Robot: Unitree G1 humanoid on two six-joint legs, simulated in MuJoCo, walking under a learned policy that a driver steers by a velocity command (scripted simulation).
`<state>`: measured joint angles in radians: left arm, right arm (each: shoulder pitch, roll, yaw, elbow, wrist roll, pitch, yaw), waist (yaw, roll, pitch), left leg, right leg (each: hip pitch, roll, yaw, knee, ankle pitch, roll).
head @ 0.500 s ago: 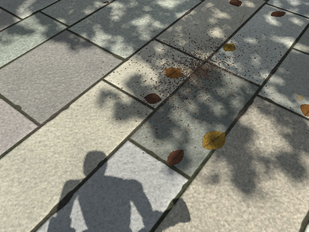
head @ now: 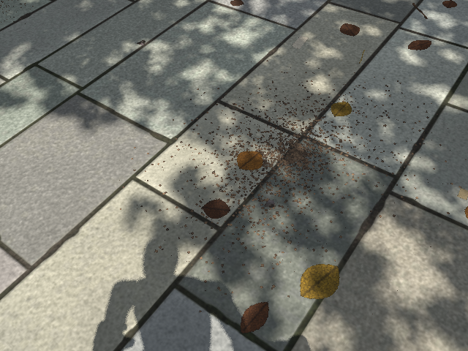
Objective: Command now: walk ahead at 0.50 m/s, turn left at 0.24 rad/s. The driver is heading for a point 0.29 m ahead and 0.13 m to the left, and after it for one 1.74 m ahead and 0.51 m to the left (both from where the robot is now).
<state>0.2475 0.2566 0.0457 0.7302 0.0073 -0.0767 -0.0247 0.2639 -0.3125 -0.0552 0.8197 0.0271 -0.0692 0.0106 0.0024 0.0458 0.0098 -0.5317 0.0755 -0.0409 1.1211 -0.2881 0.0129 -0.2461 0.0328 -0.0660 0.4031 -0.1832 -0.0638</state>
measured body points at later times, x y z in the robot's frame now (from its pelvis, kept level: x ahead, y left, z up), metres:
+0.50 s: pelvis +0.26 +0.06 -0.02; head +0.31 +0.07 +0.43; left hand +0.28 +0.36 -0.13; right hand +0.50 -0.15 -0.11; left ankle +0.31 +0.14 -0.74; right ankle +0.17 -0.11 -0.63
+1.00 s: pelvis +0.41 +0.05 -0.01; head +0.45 +0.05 +0.44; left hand +0.41 +0.35 -0.10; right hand +0.68 -0.11 -0.12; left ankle +0.30 +0.16 -0.68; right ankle +0.52 -0.01 -0.74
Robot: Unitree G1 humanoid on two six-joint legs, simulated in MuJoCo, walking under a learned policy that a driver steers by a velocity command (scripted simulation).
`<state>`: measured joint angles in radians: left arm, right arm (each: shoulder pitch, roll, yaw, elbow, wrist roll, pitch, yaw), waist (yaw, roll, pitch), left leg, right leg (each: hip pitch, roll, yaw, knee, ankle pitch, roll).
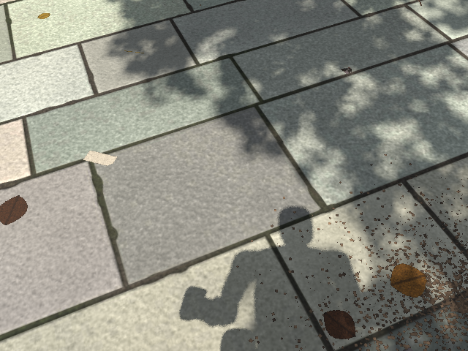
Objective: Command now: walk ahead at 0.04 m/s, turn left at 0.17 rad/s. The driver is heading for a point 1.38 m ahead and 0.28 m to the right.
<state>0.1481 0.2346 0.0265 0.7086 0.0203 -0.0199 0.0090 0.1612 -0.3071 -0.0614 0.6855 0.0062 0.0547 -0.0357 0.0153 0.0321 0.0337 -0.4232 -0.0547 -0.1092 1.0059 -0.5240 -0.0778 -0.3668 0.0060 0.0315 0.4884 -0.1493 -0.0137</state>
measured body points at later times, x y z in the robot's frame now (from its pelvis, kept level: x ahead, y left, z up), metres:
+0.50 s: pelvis +0.06 +0.00 -0.01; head +0.06 -0.01 +0.44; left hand +0.17 +0.28 -0.11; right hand +0.12 -0.26 -0.14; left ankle -0.01 +0.15 -0.74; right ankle +0.08 -0.10 -0.74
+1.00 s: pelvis +0.29 +0.04 -0.02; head +0.33 +0.04 +0.43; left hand +0.24 +0.32 -0.15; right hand +0.54 -0.19 -0.08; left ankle +0.41 +0.14 -0.74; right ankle +0.08 -0.10 -0.72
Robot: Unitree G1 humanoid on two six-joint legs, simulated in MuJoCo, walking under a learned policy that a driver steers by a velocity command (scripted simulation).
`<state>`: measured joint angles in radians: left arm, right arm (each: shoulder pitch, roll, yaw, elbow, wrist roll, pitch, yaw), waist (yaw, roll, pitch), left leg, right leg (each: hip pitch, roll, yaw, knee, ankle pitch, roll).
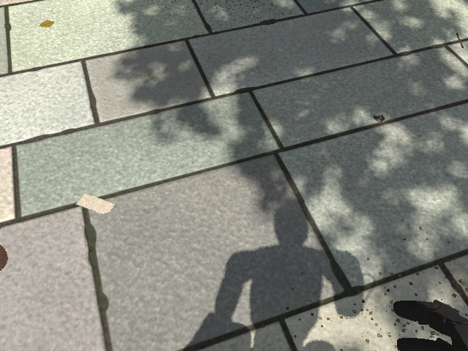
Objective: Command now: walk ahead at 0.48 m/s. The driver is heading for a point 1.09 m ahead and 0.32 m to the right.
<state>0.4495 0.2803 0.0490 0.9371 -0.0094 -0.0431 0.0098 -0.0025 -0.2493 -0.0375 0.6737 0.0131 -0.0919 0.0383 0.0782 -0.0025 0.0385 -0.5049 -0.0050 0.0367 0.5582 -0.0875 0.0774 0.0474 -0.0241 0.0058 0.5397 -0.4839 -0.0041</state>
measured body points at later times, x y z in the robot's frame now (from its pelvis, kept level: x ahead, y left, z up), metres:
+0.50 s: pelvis +0.28 -0.01 +0.01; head +0.31 -0.02 +0.46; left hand +0.51 +0.20 -0.08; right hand +0.26 -0.30 -0.12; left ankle +0.12 +0.10 -0.72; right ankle +0.43 -0.14 -0.70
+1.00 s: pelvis +0.58 -0.06 +0.01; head +0.60 -0.07 +0.46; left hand +0.72 +0.21 -0.10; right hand +0.70 -0.37 -0.06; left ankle +0.75 +0.01 -0.71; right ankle +0.42 -0.13 -0.72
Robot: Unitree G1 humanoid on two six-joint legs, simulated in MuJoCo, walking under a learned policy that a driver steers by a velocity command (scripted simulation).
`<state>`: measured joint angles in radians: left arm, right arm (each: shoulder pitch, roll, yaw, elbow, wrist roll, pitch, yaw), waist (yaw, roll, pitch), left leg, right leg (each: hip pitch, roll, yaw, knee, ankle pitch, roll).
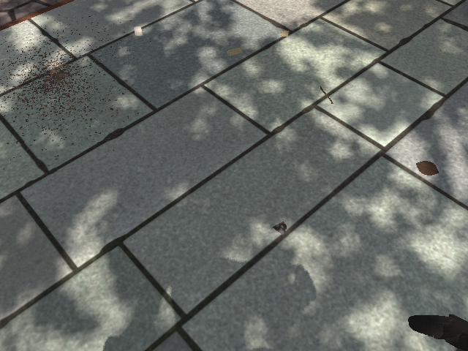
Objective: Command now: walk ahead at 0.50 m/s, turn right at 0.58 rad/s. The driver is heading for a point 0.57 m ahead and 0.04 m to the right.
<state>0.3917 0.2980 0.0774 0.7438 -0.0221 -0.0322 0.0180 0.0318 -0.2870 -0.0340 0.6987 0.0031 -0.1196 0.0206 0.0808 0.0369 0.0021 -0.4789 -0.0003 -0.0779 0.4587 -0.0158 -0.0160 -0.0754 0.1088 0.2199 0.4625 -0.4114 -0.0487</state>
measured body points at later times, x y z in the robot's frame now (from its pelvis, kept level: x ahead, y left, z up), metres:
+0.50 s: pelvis +0.25 -0.02 +0.00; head +0.29 -0.04 +0.45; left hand +0.55 +0.12 -0.07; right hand +0.17 -0.30 -0.13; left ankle +0.13 +0.13 -0.73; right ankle +0.37 -0.18 -0.71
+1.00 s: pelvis +0.43 -0.08 +0.01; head +0.44 -0.08 +0.46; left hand +0.62 +0.13 -0.12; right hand +0.47 -0.37 -0.11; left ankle +0.52 +0.02 -0.73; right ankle +0.37 -0.17 -0.73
